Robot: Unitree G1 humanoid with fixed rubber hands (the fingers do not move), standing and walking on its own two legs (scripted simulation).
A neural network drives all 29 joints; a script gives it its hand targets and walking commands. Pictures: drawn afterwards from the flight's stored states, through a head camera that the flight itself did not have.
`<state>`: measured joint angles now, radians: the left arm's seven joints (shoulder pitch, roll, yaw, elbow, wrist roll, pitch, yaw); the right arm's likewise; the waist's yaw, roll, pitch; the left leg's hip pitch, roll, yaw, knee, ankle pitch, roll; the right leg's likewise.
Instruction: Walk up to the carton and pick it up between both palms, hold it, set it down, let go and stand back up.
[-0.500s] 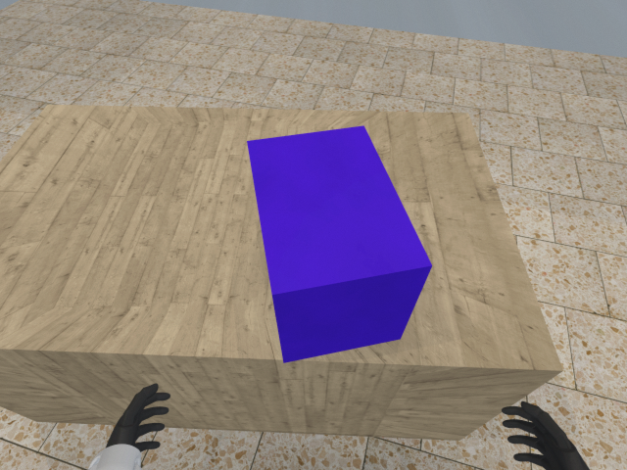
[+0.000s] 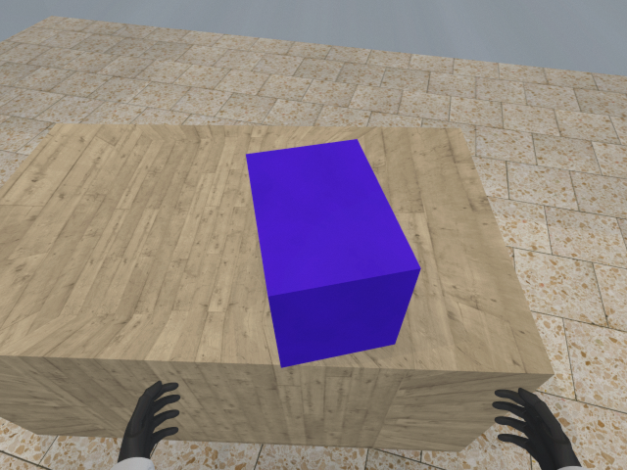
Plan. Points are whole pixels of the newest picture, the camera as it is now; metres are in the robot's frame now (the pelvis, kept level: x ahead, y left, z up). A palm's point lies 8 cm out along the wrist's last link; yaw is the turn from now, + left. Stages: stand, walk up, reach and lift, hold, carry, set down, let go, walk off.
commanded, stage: reach and lift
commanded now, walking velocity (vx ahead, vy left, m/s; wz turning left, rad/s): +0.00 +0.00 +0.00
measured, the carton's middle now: (320, 249) +0.49 +0.00 -0.07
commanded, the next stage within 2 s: none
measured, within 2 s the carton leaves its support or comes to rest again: neither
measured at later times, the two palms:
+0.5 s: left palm (174, 419) +0.20 +0.20 -0.04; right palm (542, 429) +0.17 -0.26 -0.05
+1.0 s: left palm (189, 379) +0.24 +0.18 -0.02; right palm (518, 360) +0.25 -0.25 -0.02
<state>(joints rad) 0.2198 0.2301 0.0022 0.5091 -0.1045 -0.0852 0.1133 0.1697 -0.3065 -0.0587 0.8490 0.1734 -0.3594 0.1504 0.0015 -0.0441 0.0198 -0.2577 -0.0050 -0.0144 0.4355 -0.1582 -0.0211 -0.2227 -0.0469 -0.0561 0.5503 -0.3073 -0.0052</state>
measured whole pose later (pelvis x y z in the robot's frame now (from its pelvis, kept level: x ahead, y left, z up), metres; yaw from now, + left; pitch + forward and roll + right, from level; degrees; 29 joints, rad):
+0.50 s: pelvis +0.01 +0.00 +0.00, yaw +0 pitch +0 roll +2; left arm 0.22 0.16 -0.11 0.51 -0.14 -0.34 0.18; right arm 0.17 -0.31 0.01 0.84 0.33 -0.51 0.20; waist 0.00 -0.04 -0.01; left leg -0.26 0.00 -0.01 0.43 -0.18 -0.02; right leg -0.22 -0.05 -0.06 0.55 -0.32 -0.01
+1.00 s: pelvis +0.03 -0.01 +0.00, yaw +0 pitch +1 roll +2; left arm 0.16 0.15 -0.13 0.42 -0.16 -0.25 0.22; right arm 0.00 -0.31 0.04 0.79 0.38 -0.44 0.17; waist 0.00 -0.04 -0.01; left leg -0.26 0.00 -0.01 0.43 -0.19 -0.03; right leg -0.22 -0.05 -0.06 0.55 -0.34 -0.01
